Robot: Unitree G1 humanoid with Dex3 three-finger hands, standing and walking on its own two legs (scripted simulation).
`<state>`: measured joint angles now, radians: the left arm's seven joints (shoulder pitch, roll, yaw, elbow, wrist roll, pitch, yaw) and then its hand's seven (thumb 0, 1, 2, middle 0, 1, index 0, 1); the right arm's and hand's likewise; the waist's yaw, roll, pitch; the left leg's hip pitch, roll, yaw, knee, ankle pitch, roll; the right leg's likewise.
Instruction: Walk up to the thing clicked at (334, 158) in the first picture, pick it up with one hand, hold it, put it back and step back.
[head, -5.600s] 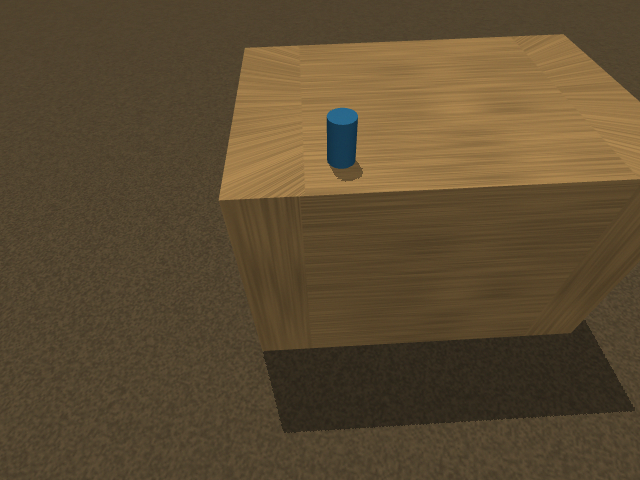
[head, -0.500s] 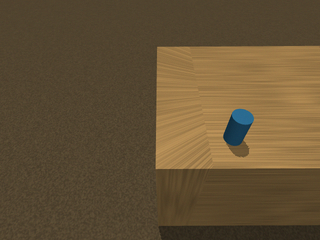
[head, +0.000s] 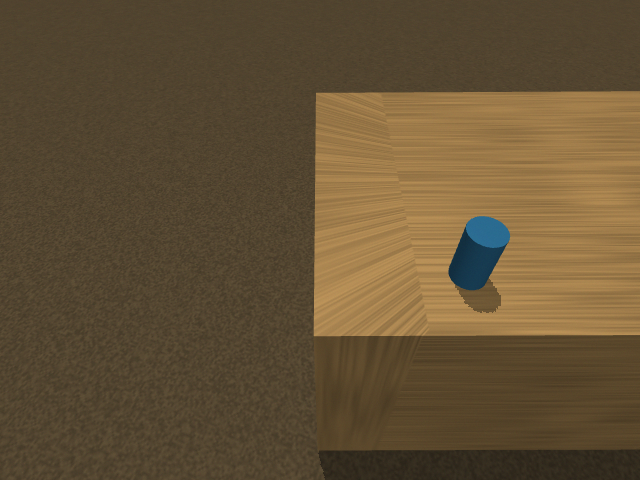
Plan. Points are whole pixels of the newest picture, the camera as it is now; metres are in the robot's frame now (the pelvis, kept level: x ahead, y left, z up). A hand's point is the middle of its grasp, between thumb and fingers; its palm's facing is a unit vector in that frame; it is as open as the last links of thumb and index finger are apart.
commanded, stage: stand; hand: right
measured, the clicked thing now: (476, 254) +0.45 -0.23 -0.03
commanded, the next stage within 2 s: rise first in 0.06 s
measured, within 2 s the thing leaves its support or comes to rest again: neither
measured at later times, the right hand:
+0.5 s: hand (537, 470) +0.17 -0.25 -0.11, palm faces +0.20 +0.92 -0.33, open 13.2 cm
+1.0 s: hand (572, 437) +0.18 -0.26 -0.01, palm faces +0.27 +0.90 -0.34, open 17.4 cm
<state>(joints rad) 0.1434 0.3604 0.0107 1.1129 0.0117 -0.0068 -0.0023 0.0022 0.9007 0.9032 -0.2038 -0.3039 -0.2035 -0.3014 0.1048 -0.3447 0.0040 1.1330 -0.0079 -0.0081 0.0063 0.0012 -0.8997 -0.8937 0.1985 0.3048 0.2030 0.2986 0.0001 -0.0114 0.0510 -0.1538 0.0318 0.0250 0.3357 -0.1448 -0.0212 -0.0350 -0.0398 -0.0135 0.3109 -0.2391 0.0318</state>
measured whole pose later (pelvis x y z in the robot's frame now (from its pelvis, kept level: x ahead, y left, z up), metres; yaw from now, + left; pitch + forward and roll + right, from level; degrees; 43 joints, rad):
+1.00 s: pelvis +0.01 -0.01 -0.01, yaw -1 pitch -2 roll +0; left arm 0.25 0.23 0.12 0.62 -0.02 -0.09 0.06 -0.01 -0.51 0.04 -0.07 -0.06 -0.07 -0.05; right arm 0.40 -0.28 -0.16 0.14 0.05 -0.08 -0.05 -0.01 0.53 -0.04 0.04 0.06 0.05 0.06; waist -0.03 -0.04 0.02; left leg -0.18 0.05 0.04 0.41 -0.20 -0.03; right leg -0.08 -0.03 0.00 0.41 -0.30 0.02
